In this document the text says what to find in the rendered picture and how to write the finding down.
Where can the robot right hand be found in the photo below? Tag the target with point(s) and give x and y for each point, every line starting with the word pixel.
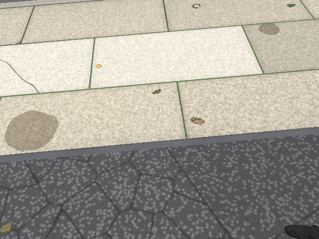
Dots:
pixel 302 231

